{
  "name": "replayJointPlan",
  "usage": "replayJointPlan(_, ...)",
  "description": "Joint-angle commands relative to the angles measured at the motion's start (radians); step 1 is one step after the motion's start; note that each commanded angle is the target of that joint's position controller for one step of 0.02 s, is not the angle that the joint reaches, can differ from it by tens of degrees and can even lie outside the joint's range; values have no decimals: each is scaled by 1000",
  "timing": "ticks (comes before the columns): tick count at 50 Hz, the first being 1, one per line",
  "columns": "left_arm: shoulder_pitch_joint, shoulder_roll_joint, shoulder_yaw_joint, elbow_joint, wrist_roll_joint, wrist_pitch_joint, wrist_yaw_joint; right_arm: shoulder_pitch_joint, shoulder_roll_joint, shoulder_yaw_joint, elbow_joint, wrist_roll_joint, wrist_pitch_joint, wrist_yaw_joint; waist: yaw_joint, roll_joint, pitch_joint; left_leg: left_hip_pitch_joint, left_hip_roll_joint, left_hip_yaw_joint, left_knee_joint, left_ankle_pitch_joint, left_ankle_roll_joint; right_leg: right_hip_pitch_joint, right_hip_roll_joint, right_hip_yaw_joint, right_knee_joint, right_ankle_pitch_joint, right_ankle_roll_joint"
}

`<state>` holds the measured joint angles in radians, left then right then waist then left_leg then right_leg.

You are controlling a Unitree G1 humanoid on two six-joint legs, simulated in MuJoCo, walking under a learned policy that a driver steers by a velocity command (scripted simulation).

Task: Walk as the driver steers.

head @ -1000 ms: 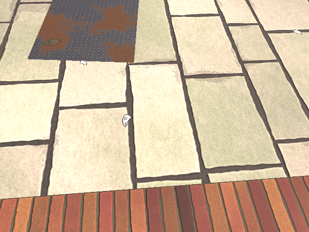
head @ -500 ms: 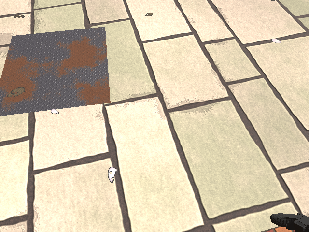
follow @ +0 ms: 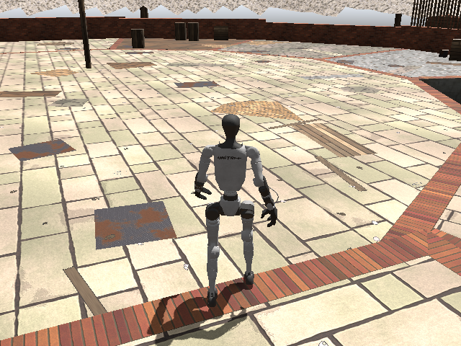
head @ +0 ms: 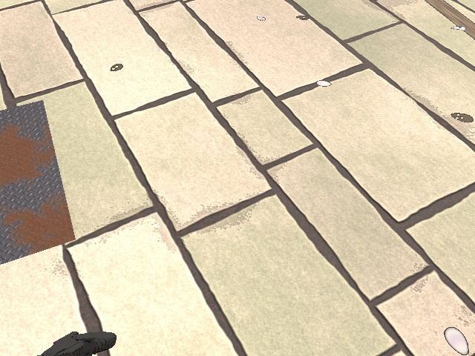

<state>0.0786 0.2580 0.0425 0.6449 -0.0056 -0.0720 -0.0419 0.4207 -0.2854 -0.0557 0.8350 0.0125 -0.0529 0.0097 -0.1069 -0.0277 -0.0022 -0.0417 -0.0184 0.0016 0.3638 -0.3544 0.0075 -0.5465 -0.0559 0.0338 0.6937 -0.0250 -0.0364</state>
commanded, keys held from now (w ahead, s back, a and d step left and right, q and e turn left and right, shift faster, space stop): q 0.80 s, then no key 0.20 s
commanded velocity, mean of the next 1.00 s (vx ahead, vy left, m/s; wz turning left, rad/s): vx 0.09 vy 0.00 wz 0.43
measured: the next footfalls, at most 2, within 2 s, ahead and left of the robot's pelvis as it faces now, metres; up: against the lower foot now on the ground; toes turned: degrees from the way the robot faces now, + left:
right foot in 0.02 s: +0.13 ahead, -0.14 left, +0.00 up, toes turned +0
left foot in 0.56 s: +0.25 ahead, +0.18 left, -0.14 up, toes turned +24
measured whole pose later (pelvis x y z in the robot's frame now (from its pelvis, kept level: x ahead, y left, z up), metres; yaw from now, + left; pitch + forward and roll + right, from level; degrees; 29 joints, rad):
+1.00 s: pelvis +0.25 +0.05 -0.15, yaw +31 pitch +2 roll -1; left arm 0.09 0.21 0.03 0.58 0.01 0.03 0.04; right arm 0.23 -0.24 -0.03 0.71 -0.01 0.06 -0.07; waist -0.03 -0.04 -0.01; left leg -0.34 -0.10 -0.19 0.60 -0.28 0.04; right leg -0.59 0.01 0.09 0.88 -0.18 0.11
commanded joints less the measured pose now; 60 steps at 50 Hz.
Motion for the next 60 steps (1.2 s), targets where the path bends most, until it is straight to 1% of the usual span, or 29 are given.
replayJointPlan(1, 214, 117, 58, 5, 19, -40, -14, -101, -125, -21, -90, 13, -7, -6, 198, 98, -92, -170, 150, -105, 302, 782, 134, 388, 70, -65, -118, 96, -49)
replayJointPlan(2, 322, 192, 77, 27, 30, -48, -10, -85, -100, -14, -118, 4, -16, -10, 223, -13, -168, -332, 65, -85, 573, 512, 68, 598, -75, 59, -159, 437, -114)
replayJointPlan(3, 305, 218, 71, 8, 22, -35, -6, 85, -14, 10, -101, -9, -21, -3, 137, -255, -240, -594, -38, -64, 887, -271, -2, 768, -331, 346, -191, 645, -273)
replayJointPlan(4, 328, 169, 61, 14, -10, -23, -9, 72, -97, -10, -88, 11, -18, -7, 165, -224, -223, -669, -19, -137, 949, -303, -7, 707, -334, 377, -228, 611, -305)
replayJointPlan(6, 217, 121, 51, 23, -18, -8, -16, -39, -121, -24, -132, 26, 16, -25, 125, -97, -130, -712, 57, -109, 929, -225, -13, 567, -307, 292, -286, 366, -273)
replayJointPlan(8, 107, 126, 50, 12, 4, -12, -12, -68, -102, -30, -144, 0, 68, -39, 80, -18, -62, -581, 90, -95, 843, -102, -27, 343, -290, 182, -338, 318, -250)
replayJointPlan(10, 53, 147, 59, 14, 26, -27, 7, -68, -80, -32, -164, -16, 90, -40, 63, -22, -74, -556, 89, -97, 875, 44, -31, 295, -309, 124, -350, 386, -249)
replayJointPlan(11, 67, 151, 61, 22, 22, -32, 13, -93, -95, -44, -170, -5, 94, -39, 68, -20, -48, -598, 78, -98, 829, 134, -31, 310, -265, 63, -363, 286, -231)
replayJointPlan(13, 108, 136, 61, 41, 0, -35, 60, -194, -98, -49, -208, 7, 83, -24, 105, -87, -40, -724, 90, -150, 747, 238, -23, 424, -280, 39, -333, 130, -177)
replayJointPlan(16, 130, 136, 62, 46, 2, -9, 112, -284, -77, -49, -246, -5, 88, 17, 121, -64, -14, -641, 64, -102, 497, 521, -39, 334, -219, -79, -286, -77, -129)
replayJointPlan(20, 160, 157, 70, 49, -8, 14, 114, -356, -40, -40, -271, 19, 97, 82, 162, -47, -4, -428, 42, -60, 240, 701, -42, 231, -211, -149, -150, -254, -76)
replayJointPlan(25, 202, 135, 70, 55, -12, 31, 113, -357, -62, -50, -225, 41, 109, 90, 190, 4, 52, -412, 105, -71, 27, 677, -14, 263, -286, -96, 161, -339, -16)
replayJointPlan(27, 229, 97, 60, 95, -21, 36, 98, -153, -76, -73, -119, 7, 84, 62, 85, 65, -24, -100, 34, 25, -105, 835, 40, 176, -208, -192, 431, -317, 15)
replayJointPlan(28, 254, 72, 52, 96, -7, 32, 92, -4, -164, -105, -60, -22, 73, 45, 20, 185, -97, 186, 86, -19, -30, 1148, 99, -22, -117, -250, 766, -568, 65)
replayJointPlan(29, 300, 47, 39, 53, 18, 26, 75, 8, -265, -110, -82, -52, 53, 41, 46, 334, -182, 500, 253, -206, 308, 1647, 202, -418, -60, -164, 1153, -917, 133)
replayJointPlan(30, 257, 91, 29, -7, -4, 10, 71, -11, -296, -115, -107, -24, 54, 44, 14, 321, -365, 533, 363, -370, 292, 1706, 337, -493, -49, -61, 1297, -852, 152)
replayJointPlan(31, 194, 129, 31, -26, -17, 8, 78, -77, -280, -100, -138, -17, 66, 35, 17, 203, -383, 459, 392, -392, 244, 1531, 368, -521, -45, -22, 1384, -790, 145)
replayJointPlan(32, 150, 99, 14, -69, -24, 6, 92, -139, -296, -92, -142, -13, 77, 16, 66, 166, -386, 340, 436, -500, 174, 1184, 391, -559, -42, 23, 1379, -673, 132)
replayJointPlan(34, 121, 114, 17, -39, -9, 51, 134, -247, -183, -38, -181, -20, 89, -10, 85, 29, -278, 71, 455, -523, 108, 874, 356, -496, -40, 86, 1287, -506, 127)
replayJointPlan(35, 148, 154, 33, -28, -3, 74, 145, -270, -164, -24, -190, -21, 83, -12, 123, 22, -219, -56, 356, -453, 94, 719, 299, -428, -25, 76, 1136, -378, 120)
replayJointPlan(38, 77, 76, 15, -94, 32, 90, 152, -239, -166, -14, -175, -27, 79, -53, 119, 84, -125, -200, 214, -378, 97, 650, 247, -419, 53, 38, 1003, -220, 147)
replayJointPlan(42, 23, 6, -10, -153, 48, 89, 120, -211, -127, -2, -174, -14, 108, -105, 116, 136, -159, -126, 165, -373, 99, 558, 210, -351, 66, 53, 600, -99, 190)
replayJointPlan(46, -9, 16, 6, -147, 17, 89, 98, -216, -121, -9, -188, -16, 106, -101, 106, 171, -118, -226, 172, -425, 55, 279, 204, -126, 42, 83, 304, -74, 172)
replayJointPlan(51, 42, 27, 29, -98, 6, 70, 64, -207, -76, -5, -193, -21, 98, -51, 113, 229, -11, -388, 126, -433, 33, 131, 193, 253, 79, -4, -57, -190, 97)
replayJointPlan(53, 88, 44, 33, -82, 26, 50, 57, -121, -7, 12, -164, -33, 83, -40, 114, 159, -22, -383, 59, -408, 104, 46, 99, 417, -22, 70, -268, -7, 53)
replayJointPlan(54, 151, 111, 41, -72, 49, 45, 53, -20, 13, 12, -152, -64, 72, -34, 63, -57, -109, -456, -38, -317, 289, -170, 34, 576, -186, 222, -217, 286, -26)
replayJointPlan(55, 154, 74, 36, -34, 66, 44, 43, -53, -14, -2, -166, -28, 63, -40, 55, -197, -104, -494, -29, -244, 286, -190, -22, 498, -265, 379, -305, 189, -160)
replayJointPlan(57, 50, 17, 20, -39, 42, 42, 38, -171, -62, -19, -171, -28, 69, -47, 63, -145, -38, -366, 35, -198, 210, -5, -62, 346, -174, 322, -347, -121, -131)
replayJointPlan(60, 75, 48, 22, -15, 33, 46, 45, -163, -5, -13, -144, -41, 89, -32, 61, -141, -7, -175, 18, -168, 151, 109, -52, 202, -66, 189, -368, -396, -19)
